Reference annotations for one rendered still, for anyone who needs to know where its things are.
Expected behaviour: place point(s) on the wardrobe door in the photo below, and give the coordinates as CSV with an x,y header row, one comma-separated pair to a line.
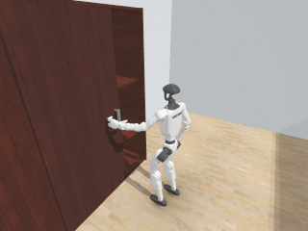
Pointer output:
x,y
27,201
64,64

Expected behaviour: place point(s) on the robot right shin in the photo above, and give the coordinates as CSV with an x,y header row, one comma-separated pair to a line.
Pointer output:
x,y
171,177

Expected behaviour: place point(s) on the robot left hand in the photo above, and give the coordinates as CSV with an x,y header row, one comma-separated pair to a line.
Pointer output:
x,y
113,123

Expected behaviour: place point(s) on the right robot thigh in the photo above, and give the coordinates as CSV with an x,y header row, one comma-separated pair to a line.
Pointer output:
x,y
168,164

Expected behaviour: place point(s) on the handle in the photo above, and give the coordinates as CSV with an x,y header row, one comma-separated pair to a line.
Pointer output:
x,y
118,114

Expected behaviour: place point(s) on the right robot upper arm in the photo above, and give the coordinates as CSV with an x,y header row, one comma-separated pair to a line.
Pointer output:
x,y
186,122

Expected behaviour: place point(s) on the left robot upper arm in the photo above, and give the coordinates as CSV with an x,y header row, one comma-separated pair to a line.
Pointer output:
x,y
158,116

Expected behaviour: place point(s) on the robot right forearm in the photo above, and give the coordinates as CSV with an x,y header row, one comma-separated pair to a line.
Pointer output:
x,y
183,129

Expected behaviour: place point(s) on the robot left forearm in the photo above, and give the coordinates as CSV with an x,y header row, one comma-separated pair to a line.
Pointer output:
x,y
131,126

